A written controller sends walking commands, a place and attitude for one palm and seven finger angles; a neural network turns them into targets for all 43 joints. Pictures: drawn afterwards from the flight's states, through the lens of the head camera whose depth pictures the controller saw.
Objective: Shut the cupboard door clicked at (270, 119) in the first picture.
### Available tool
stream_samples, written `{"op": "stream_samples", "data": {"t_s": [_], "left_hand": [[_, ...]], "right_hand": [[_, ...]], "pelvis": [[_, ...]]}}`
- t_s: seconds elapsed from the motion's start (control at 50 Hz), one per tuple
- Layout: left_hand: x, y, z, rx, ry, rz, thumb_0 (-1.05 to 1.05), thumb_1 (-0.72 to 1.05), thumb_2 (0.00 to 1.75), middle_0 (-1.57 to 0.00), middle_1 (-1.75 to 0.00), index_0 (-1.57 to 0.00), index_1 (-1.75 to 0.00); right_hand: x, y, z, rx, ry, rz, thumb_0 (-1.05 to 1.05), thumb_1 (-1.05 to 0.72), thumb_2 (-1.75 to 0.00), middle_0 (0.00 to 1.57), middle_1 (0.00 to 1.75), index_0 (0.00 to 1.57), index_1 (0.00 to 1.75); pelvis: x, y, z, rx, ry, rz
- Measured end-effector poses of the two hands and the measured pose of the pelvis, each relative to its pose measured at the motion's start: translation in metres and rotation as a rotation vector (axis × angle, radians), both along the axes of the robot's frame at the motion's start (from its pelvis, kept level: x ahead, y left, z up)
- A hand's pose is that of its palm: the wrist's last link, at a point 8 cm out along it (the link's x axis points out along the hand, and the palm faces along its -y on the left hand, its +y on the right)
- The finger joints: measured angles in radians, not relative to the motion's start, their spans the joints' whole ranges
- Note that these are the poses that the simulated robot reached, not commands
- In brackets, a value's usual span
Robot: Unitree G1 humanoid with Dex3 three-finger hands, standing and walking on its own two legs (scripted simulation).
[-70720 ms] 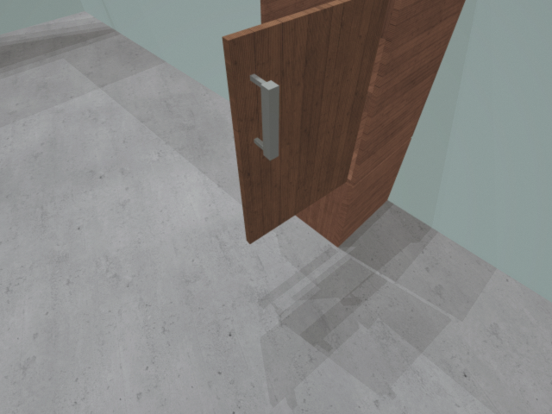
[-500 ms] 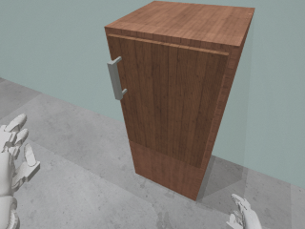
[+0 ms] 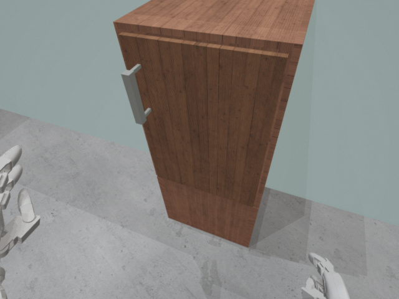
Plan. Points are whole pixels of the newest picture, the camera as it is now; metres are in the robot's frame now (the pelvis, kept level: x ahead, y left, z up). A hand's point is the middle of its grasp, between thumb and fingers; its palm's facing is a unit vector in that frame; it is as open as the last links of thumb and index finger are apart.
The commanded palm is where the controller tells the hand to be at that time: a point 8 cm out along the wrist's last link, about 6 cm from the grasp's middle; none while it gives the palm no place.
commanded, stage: step back with the hand held close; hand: left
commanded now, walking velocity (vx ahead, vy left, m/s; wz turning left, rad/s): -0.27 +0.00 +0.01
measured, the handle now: (139, 95) +0.61 +0.22 +0.09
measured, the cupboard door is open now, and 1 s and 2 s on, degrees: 0 0 0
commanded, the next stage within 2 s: stop stepping back and stand still in 1.08 s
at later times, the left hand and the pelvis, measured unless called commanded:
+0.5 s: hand out of the picture +0.12 +0.28 +0.16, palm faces +0.48 -0.76 -0.44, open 7.4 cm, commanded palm +0.05 +0.31 +0.18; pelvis -0.08 +0.01 -0.01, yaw +2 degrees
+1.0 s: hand out of the picture +0.02 +0.29 +0.18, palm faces +0.54 -0.72 -0.43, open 7.4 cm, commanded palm -0.03 +0.32 +0.18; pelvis -0.15 +0.00 -0.02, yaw +5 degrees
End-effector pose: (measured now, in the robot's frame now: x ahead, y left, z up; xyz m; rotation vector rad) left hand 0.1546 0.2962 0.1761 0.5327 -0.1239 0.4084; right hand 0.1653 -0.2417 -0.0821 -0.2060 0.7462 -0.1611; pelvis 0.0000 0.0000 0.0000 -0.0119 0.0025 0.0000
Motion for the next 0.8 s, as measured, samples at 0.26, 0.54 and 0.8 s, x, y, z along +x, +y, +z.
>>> {"op": "stream_samples", "data": {"t_s": [0.26, 0.54, 0.8], "left_hand": [[-0.035, 0.014, 0.007, 0.053, -0.07, -0.035, 0.01, 0.89, 0.9, -0.21, -0.3, -0.21, -0.3], [-0.088, 0.018, 0.001, 0.082, -0.181, -0.001, 0.01, 0.89, 0.9, -0.21, -0.3, -0.21, -0.3], [-0.131, 0.014, 0.003, 0.069, -0.235, -0.008, 0.01, 0.89, 0.9, -0.21, -0.3, -0.21, -0.3]], "right_hand": [[-0.048, 0.008, 0.008, -0.025, -0.016, -0.039, 0.01, -0.91, -0.9, 0.2, 0.3, 0.2, 0.3], [-0.108, 0.01, -0.006, -0.058, 0.021, 0.009, 0.01, -0.9, -0.9, 0.2, 0.3, 0.2, 0.3], [-0.123, 0.008, -0.006, -0.07, 0.02, 0.057, 0.01, -0.9, -0.9, 0.2, 0.3, 0.2, 0.3]], "pelvis": [[-0.041, 0.011, -0.006, 0.005, -0.001, -0.015], [-0.082, 0.006, -0.016, -0.015, -0.013, 0.044], [-0.117, 0.006, -0.019, -0.008, -0.009, 0.072]]}}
